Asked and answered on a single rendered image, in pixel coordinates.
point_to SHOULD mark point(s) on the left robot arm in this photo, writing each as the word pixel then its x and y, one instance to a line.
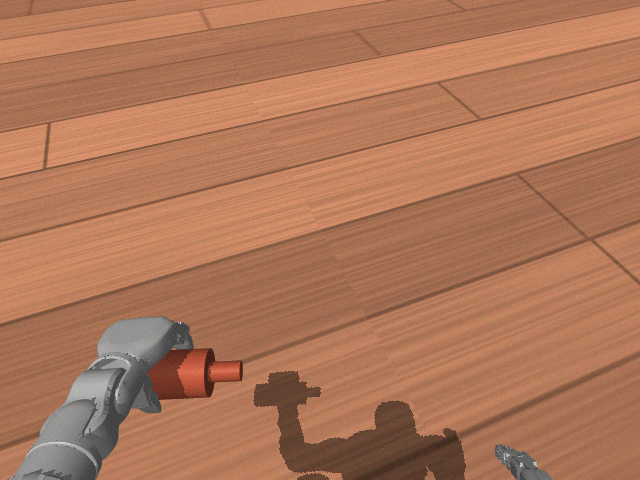
pixel 79 435

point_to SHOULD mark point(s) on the right robot hand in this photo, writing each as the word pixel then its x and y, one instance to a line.
pixel 521 465

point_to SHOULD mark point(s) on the bottle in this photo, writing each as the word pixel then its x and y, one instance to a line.
pixel 191 373

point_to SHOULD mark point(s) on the left robot hand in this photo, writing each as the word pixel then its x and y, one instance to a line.
pixel 148 340

